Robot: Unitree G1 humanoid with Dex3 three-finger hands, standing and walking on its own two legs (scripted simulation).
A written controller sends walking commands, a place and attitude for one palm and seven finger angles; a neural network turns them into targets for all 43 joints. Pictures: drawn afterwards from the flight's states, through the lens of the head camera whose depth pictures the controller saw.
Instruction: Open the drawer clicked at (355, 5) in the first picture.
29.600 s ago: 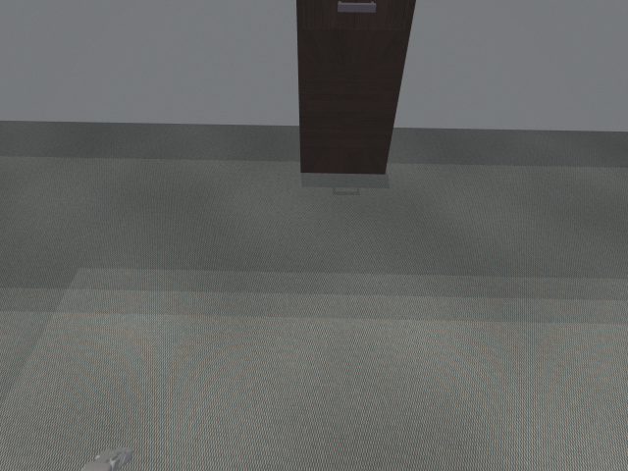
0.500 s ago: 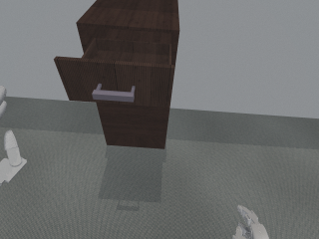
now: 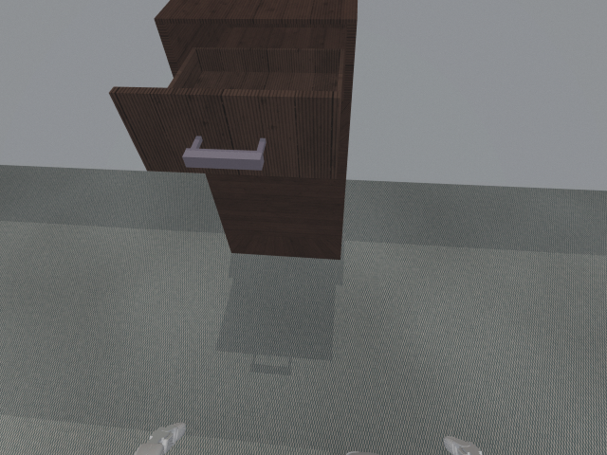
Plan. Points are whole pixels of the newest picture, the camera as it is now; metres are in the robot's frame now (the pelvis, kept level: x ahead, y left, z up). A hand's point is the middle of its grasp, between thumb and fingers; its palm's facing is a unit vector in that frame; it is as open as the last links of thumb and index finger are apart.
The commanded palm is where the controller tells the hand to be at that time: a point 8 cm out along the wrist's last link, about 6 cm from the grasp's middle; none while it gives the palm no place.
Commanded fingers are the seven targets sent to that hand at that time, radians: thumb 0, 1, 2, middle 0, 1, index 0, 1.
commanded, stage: let the arm hang, fingers relaxed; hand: left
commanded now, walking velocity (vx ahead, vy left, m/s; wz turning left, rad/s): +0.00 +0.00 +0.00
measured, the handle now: (226, 150) +0.60 +0.15 +0.05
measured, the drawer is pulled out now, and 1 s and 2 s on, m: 0.29 0.29 0.29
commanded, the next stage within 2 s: look to check the result in 0.86 s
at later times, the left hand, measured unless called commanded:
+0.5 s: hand out of the picture -0.03 +0.18 -0.14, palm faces +0.06 -0.97 -0.22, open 7.3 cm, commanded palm none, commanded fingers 0.00 0.90 0.90 -0.20 -0.30 -0.20 -0.30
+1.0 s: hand out of the picture -0.03 +0.16 -0.15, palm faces +0.04 -0.98 -0.19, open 7.3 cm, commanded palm none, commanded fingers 0.00 0.90 0.90 -0.20 -0.30 -0.20 -0.30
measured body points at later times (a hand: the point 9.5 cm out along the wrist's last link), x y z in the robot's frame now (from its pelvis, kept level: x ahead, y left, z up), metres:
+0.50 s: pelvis -0.03 +0.00 +0.03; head -0.03 -0.02 +0.48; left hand -0.03 +0.23 -0.12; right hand -0.04 -0.22 -0.14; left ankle -0.05 +0.10 -0.72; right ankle +0.02 -0.07 -0.72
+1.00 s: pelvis -0.03 +0.00 +0.03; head -0.01 -0.01 +0.48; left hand -0.03 +0.22 -0.13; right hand -0.09 -0.20 -0.14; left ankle -0.05 +0.10 -0.72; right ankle +0.02 -0.07 -0.72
